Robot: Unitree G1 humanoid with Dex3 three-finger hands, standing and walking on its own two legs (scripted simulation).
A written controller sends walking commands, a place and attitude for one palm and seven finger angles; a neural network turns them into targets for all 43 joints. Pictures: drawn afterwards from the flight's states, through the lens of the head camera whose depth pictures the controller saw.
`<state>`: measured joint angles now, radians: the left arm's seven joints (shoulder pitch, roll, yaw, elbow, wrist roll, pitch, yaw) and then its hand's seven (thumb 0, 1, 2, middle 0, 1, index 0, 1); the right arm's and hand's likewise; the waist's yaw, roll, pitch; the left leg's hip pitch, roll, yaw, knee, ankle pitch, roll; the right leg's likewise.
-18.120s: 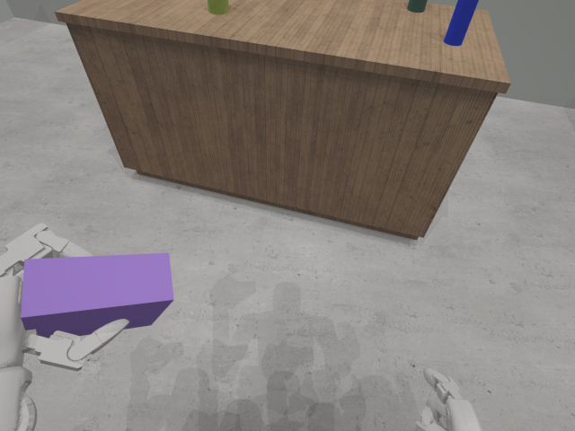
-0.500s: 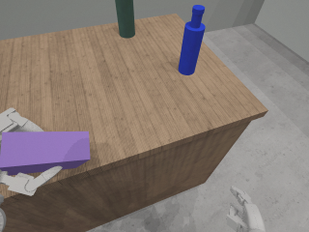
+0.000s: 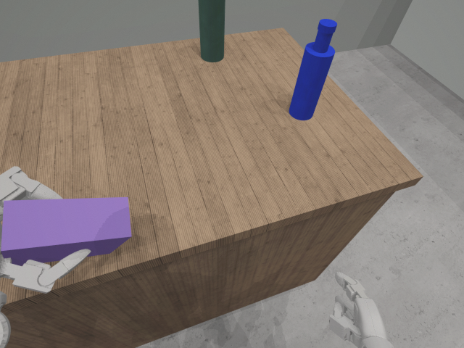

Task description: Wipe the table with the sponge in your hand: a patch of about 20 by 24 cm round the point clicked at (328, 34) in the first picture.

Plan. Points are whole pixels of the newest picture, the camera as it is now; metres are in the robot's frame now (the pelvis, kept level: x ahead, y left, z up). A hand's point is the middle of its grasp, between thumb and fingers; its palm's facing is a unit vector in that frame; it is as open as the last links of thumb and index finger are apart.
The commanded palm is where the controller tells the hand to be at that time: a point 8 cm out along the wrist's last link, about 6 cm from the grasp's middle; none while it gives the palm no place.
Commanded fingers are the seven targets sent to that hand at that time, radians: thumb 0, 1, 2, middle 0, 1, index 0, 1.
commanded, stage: come to a stop and stand still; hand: left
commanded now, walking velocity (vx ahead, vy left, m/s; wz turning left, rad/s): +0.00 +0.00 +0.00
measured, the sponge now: (85, 230) +0.23 +0.22 +0.13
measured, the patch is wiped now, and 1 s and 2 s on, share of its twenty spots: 0.00 0.00 0.00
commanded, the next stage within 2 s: look again from close up in 0.46 s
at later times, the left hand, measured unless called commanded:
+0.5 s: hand (34, 236) +0.21 +0.26 +0.15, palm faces +0.38 -0.83 -0.41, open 9.5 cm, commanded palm +0.15 +0.29 +0.18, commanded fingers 0.00 0.10 1.30 -1.20 -1.60 -1.20 -1.60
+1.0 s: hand out of the picture +0.20 +0.29 +0.17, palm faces +0.44 -0.81 -0.38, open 9.5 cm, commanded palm +0.14 +0.30 +0.18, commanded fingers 0.00 0.10 1.30 -1.20 -1.60 -1.20 -1.60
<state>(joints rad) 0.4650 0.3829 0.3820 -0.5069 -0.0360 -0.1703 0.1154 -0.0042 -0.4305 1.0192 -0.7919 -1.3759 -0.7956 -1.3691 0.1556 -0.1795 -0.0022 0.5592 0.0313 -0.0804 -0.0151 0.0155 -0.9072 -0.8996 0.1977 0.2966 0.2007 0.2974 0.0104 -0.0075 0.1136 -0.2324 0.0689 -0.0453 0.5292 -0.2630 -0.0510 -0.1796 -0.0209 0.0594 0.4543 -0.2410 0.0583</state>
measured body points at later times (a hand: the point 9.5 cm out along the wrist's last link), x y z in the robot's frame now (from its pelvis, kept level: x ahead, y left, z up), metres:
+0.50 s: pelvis -0.01 +0.01 +0.00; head +0.03 +0.03 +0.45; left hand +0.19 +0.30 +0.18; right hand +0.17 -0.21 -0.08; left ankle +0.02 +0.15 -0.74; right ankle +0.01 -0.16 -0.74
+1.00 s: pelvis -0.02 +0.02 +0.00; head +0.01 +0.05 +0.45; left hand +0.17 +0.33 +0.19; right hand +0.16 -0.20 -0.07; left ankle +0.02 +0.15 -0.74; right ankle +0.01 -0.16 -0.74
